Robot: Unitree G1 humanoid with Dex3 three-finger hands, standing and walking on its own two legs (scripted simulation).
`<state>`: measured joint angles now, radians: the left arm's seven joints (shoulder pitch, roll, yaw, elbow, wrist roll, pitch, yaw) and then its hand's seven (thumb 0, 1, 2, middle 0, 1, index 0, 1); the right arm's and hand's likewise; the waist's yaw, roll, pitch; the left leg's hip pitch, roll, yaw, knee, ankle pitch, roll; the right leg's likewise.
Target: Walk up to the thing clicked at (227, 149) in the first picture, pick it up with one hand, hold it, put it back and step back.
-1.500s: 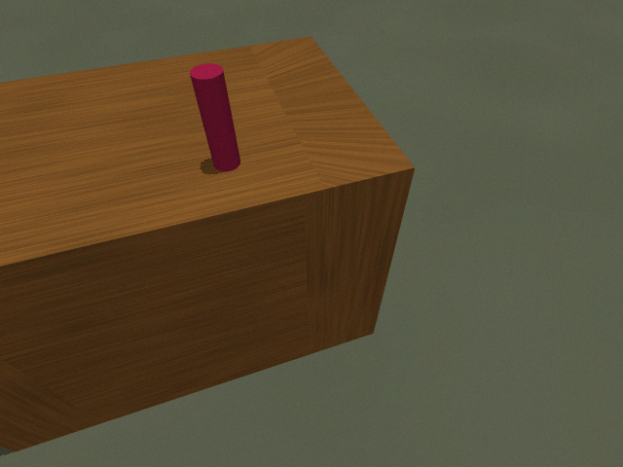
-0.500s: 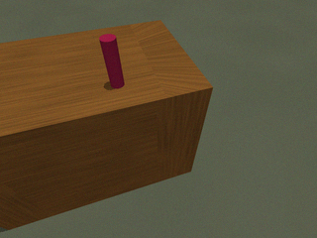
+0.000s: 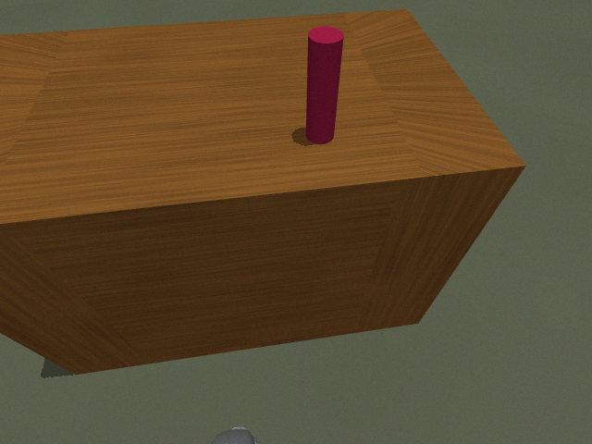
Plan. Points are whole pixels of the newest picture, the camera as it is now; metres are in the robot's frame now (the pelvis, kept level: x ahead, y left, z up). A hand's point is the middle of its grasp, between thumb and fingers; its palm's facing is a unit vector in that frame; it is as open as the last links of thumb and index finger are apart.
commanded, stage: walk up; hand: right
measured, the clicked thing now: (322, 91) +0.66 -0.03 +0.10
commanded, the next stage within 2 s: none
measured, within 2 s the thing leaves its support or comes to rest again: neither
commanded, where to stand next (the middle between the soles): +0.18 +0.12 m, yaw +9 degrees
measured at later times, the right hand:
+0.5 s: hand (404, 372) +0.25 -0.15 -0.14, palm faces -0.25 +0.92 -0.32, open 7.4 cm
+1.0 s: hand (359, 334) +0.31 -0.09 -0.14, palm faces -0.19 +0.90 -0.40, open 7.4 cm
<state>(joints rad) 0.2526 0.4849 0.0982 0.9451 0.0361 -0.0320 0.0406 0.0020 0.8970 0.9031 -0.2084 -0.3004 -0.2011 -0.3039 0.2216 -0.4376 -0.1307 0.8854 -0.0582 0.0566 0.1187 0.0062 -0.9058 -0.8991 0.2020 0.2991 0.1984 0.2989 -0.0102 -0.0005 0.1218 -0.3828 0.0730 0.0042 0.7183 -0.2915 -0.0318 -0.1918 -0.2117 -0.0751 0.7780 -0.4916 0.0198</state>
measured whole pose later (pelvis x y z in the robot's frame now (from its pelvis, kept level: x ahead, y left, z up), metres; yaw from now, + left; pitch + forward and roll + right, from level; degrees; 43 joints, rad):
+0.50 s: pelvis +0.11 +0.10 +0.01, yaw +10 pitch -2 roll -1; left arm 0.39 0.43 0.06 0.84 0.04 -0.09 0.04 0.00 0.89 0.90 -0.21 -0.30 -0.20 -0.30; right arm 0.25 -0.44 -0.10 0.80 -0.02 0.06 0.07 0.01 -0.90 -0.90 0.20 0.30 0.20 0.30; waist 0.04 0.10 0.12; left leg -0.46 0.04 -0.09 0.87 -0.37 0.00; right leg -0.23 -0.14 -0.14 0.62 -0.33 0.04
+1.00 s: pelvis +0.13 +0.15 +0.00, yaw +11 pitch -2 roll +0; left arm 0.20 0.38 0.03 0.92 0.02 0.01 -0.01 0.00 0.90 0.90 -0.21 -0.30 -0.20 -0.30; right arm 0.13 -0.39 -0.02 0.88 0.01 -0.01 -0.02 0.01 -0.90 -0.90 0.21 0.30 0.20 0.30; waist 0.02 0.00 0.13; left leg -0.39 0.01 -0.01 0.76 -0.33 0.00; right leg -0.32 -0.04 -0.03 0.76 -0.40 0.01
